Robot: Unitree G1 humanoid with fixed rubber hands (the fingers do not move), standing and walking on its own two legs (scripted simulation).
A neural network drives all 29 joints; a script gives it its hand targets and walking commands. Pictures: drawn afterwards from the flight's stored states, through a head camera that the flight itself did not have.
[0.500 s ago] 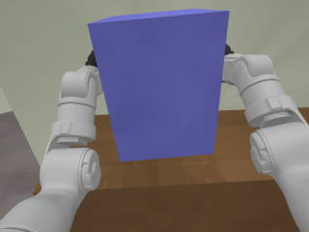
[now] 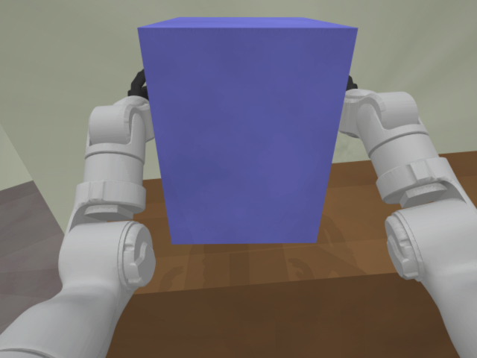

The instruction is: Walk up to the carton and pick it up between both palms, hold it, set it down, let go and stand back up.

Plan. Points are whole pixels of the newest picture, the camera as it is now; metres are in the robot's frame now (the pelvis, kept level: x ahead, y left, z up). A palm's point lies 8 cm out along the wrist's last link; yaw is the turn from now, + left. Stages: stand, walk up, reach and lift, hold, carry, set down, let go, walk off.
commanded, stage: hold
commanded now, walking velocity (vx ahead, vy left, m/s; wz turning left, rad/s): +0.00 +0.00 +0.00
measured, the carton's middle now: (242, 121) +0.40 -0.01 +0.28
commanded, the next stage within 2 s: none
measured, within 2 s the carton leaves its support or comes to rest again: neither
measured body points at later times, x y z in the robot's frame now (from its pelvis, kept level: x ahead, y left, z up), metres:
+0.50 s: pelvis +0.00 +0.01 +0.00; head -0.10 +0.02 +0.44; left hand +0.39 +0.17 +0.31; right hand +0.38 -0.15 +0.33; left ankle +0.03 +0.14 -0.74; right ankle +0.04 -0.13 -0.74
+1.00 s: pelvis +0.00 +0.00 +0.00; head -0.10 -0.02 +0.44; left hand +0.39 +0.15 +0.32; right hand +0.39 -0.17 +0.31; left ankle +0.03 +0.14 -0.74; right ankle +0.04 -0.13 -0.74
